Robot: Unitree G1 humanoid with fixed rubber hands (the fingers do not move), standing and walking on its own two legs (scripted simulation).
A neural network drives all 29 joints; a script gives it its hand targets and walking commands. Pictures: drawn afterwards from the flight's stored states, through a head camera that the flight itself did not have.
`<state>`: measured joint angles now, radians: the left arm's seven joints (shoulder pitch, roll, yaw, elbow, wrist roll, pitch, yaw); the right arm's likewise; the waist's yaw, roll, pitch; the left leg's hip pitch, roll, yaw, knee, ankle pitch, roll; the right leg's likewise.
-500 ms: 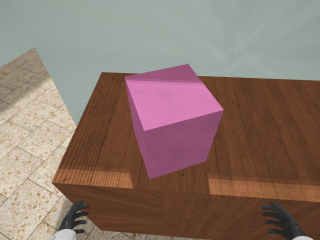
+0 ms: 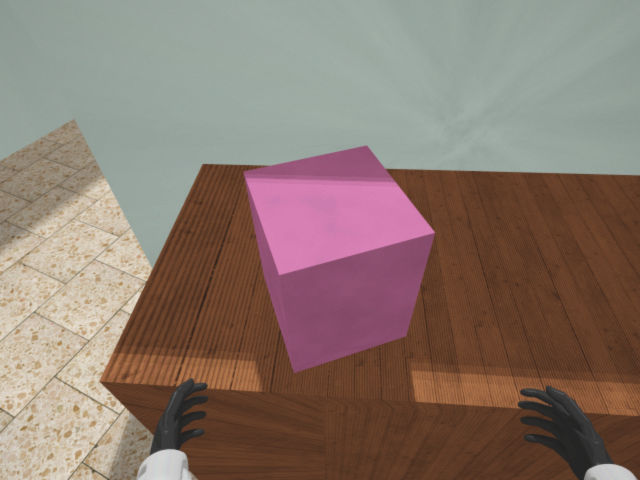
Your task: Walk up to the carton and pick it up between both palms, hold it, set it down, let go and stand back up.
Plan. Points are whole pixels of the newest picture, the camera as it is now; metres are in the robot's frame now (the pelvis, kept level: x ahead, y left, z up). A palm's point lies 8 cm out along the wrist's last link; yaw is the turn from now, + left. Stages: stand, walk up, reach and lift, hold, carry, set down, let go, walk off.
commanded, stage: reach and lift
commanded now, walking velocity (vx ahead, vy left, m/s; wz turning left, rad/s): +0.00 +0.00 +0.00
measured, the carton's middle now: (330, 259) +0.45 +0.03 +0.01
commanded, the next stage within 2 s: none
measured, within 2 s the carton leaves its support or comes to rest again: neither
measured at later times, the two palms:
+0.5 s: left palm (193, 430) +0.18 +0.19 +0.00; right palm (592, 426) +0.21 -0.28 -0.01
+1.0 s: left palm (200, 384) +0.23 +0.18 +0.03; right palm (578, 373) +0.26 -0.27 +0.02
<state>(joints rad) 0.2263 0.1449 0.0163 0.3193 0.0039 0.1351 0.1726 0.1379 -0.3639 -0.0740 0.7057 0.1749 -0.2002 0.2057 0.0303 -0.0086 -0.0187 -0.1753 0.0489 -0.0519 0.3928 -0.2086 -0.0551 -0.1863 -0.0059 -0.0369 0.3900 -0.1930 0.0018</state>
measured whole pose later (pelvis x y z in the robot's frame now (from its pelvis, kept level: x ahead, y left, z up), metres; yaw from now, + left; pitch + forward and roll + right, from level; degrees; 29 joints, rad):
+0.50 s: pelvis +0.01 +0.00 +0.00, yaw +0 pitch +0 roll +0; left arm 0.35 0.05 -0.07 0.10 -0.01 -0.02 0.25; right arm 0.17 -0.40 -0.06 0.60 0.34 -0.30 0.25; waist 0.04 -0.01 -0.05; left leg -0.17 0.05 -0.05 0.37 -0.20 -0.06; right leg -0.19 -0.01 -0.04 0.37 -0.19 0.00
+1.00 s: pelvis +0.02 +0.00 +0.00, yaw +0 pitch +1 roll +0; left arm 0.25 0.04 -0.08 -0.05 -0.04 0.18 0.30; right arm 0.10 -0.42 -0.06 0.44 0.36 -0.15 0.22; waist 0.04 -0.01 -0.05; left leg -0.17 0.05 -0.04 0.37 -0.22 -0.06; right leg -0.19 0.00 -0.03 0.38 -0.21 0.00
